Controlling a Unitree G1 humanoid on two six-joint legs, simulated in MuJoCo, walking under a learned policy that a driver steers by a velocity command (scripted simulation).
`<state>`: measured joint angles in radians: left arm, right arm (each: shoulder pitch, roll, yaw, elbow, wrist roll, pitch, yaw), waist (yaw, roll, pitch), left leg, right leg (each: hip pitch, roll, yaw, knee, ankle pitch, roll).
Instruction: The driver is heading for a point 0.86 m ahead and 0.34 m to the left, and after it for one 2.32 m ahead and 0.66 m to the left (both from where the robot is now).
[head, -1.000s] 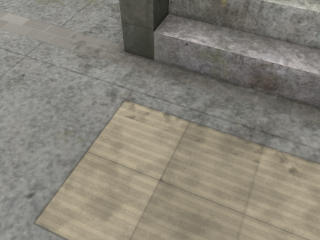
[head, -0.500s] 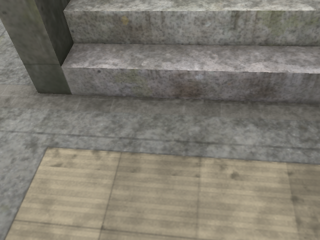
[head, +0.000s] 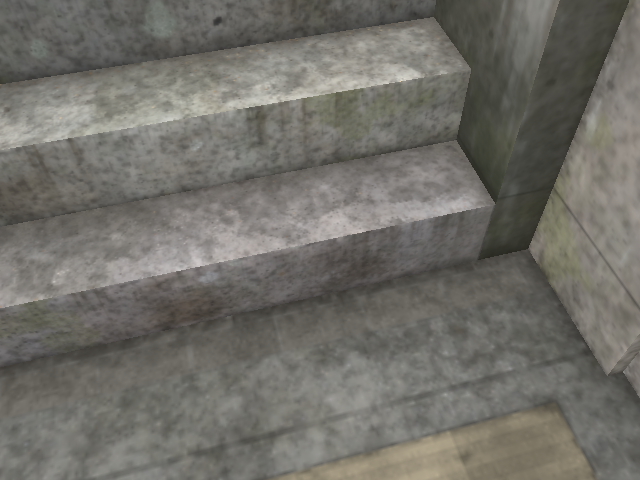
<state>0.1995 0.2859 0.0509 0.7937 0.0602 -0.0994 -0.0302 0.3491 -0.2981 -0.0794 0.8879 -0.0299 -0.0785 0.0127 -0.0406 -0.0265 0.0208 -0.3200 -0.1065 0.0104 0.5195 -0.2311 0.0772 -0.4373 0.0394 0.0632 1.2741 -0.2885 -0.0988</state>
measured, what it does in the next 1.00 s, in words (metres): walks ahead, turning left: right foot, then left foot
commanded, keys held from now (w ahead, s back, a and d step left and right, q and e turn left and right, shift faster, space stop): w+q+shift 0.90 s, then e+shift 0.10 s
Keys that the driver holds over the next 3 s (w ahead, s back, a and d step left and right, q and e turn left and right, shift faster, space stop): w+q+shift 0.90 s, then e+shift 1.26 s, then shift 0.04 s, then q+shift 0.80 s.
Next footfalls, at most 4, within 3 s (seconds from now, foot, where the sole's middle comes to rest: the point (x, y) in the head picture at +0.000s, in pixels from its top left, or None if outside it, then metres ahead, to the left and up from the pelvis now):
0.26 right None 0.43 -0.13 -0.77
0.66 left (248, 381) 0.70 0.17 -0.77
1.10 right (191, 219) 1.00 0.29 -0.56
1.68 left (90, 254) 0.91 0.50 -0.56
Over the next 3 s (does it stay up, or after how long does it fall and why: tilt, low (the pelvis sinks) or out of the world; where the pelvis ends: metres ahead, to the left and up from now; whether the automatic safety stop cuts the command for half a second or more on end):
stays up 0.95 0.34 0.23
